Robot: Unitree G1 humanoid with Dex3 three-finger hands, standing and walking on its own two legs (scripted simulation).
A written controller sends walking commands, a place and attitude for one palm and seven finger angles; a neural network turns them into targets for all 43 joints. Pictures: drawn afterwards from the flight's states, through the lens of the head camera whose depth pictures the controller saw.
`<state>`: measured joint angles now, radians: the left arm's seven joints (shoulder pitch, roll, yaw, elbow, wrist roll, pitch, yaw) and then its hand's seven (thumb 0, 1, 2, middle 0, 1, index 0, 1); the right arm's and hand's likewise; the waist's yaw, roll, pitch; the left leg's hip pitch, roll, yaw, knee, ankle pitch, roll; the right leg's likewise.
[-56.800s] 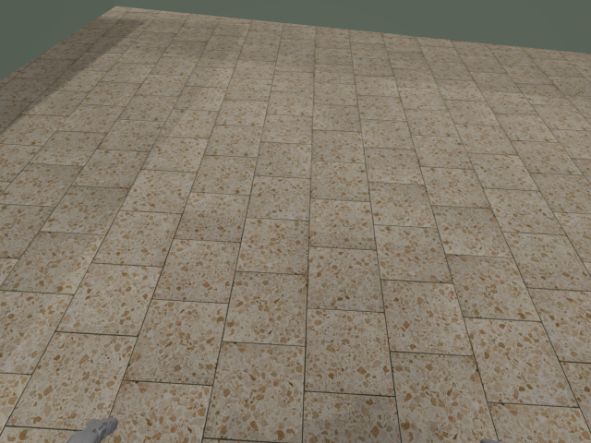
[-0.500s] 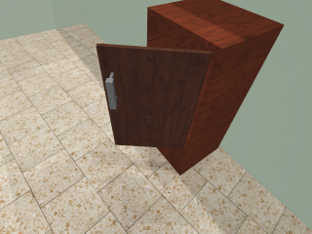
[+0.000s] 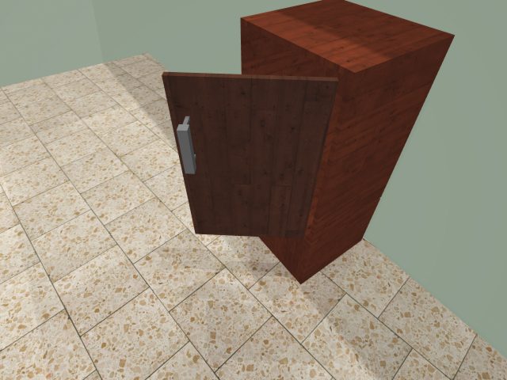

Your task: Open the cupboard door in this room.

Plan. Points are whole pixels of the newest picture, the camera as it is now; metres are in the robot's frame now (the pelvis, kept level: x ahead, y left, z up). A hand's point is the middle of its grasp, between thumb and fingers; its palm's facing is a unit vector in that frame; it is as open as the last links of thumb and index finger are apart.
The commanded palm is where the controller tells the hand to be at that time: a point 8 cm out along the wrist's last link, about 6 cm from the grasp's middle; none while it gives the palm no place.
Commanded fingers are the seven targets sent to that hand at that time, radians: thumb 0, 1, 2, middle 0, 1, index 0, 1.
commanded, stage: look again from close up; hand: left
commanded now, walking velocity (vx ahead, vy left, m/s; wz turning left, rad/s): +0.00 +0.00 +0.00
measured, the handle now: (188, 145) +0.65 +0.20 +0.00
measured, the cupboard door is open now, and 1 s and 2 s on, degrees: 51 51 51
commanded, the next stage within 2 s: shuffle to correct the standing spot in 0.04 s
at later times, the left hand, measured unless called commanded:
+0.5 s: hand out of the picture -0.02 +0.16 -0.19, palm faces +0.06 -0.99 -0.12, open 7.4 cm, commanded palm none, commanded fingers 0.00 0.90 0.90 -0.20 -0.30 -0.20 -0.30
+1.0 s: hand out of the picture +0.10 +0.16 -0.19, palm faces +0.04 -0.99 -0.12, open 7.4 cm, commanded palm none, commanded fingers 0.00 0.90 0.90 -0.20 -0.30 -0.20 -0.30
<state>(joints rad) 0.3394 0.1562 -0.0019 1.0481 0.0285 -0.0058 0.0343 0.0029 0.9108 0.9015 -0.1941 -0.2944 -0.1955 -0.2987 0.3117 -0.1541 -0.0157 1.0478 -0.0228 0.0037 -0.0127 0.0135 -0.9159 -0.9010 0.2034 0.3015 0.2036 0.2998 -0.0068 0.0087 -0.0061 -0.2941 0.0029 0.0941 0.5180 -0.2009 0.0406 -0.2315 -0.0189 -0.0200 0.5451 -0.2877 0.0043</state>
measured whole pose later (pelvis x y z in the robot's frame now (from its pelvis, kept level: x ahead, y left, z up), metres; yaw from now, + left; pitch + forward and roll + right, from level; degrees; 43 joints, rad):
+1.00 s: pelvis +0.14 +0.01 -0.01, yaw -2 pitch -2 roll -1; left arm 0.38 0.12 0.02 1.07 0.03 -0.01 0.04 0.00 0.91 0.90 -0.20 -0.29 -0.20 -0.30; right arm 0.23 -0.16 -0.03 1.03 -0.01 -0.03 -0.02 0.02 -0.93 -0.90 0.20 0.30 0.20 0.30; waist 0.02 -0.04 0.05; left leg -0.38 0.05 0.09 0.59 -0.14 0.03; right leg -0.14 -0.03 -0.10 0.60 -0.43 0.01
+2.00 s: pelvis +0.08 +0.01 +0.01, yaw -2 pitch -1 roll -1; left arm 0.32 0.10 -0.01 1.13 0.02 -0.03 0.04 0.01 0.91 0.90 -0.19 -0.29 -0.20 -0.30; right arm 0.34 -0.10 0.02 1.13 -0.02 -0.01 -0.03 0.03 -0.93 -0.90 0.20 0.30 0.20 0.30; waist 0.01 0.00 0.01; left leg -0.18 0.00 0.08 0.47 -0.27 0.03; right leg -0.17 -0.02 -0.11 0.45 -0.26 -0.01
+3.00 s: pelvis +0.05 -0.03 -0.07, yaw -1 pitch +12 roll +0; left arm 0.45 0.20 0.20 0.21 -0.24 -0.52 -0.30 0.01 0.57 0.76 -0.22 -0.51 -0.23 -0.52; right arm 0.13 -0.27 -0.08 0.49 0.01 -0.23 -0.01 0.01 -0.90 -0.90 0.20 0.30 0.20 0.30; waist 0.03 -0.07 -0.12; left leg -0.80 0.05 0.04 1.08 -0.49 -0.01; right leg -0.78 -0.03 -0.14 1.08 -0.51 -0.08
